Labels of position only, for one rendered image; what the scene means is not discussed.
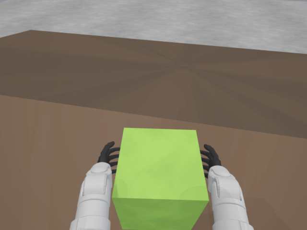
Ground right robot forearm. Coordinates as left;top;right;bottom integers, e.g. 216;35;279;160
208;165;254;230

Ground carton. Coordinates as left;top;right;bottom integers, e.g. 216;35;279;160
112;128;209;230

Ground right robot hand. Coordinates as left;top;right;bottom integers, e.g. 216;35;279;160
200;144;221;178

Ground left robot forearm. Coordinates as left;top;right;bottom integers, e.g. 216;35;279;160
70;162;112;230

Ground left robot hand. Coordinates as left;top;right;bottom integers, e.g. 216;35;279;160
97;141;120;174

